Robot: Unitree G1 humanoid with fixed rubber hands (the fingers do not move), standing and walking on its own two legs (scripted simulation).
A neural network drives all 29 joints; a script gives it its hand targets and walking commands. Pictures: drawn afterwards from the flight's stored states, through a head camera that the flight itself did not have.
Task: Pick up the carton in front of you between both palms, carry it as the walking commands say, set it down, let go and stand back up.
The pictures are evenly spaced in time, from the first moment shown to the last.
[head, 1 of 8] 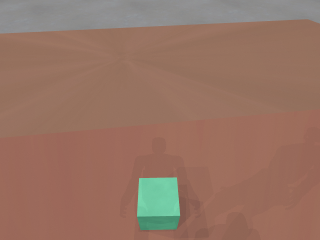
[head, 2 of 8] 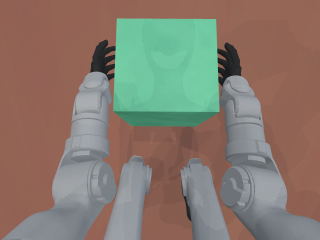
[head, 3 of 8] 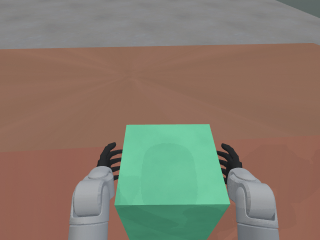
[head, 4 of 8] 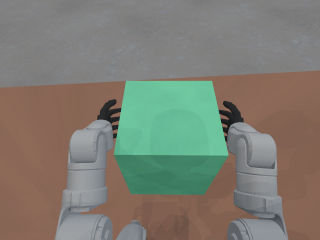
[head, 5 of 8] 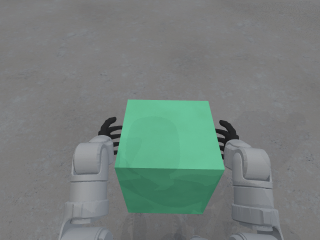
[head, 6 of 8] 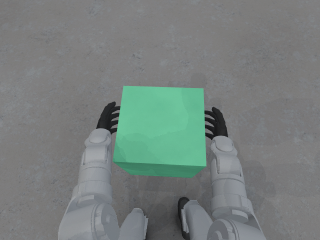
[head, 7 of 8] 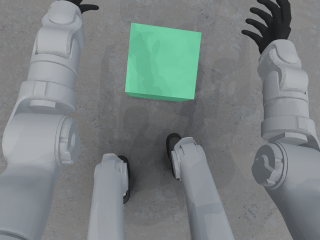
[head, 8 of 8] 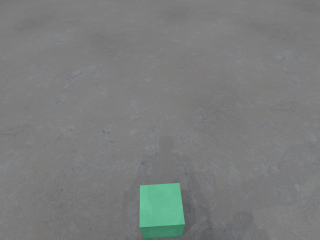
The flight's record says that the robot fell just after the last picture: no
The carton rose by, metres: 0.69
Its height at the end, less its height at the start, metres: -0.33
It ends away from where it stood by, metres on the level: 5.16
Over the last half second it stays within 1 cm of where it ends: yes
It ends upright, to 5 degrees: yes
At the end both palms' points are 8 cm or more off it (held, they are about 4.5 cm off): yes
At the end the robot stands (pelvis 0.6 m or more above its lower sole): yes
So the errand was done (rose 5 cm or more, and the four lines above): yes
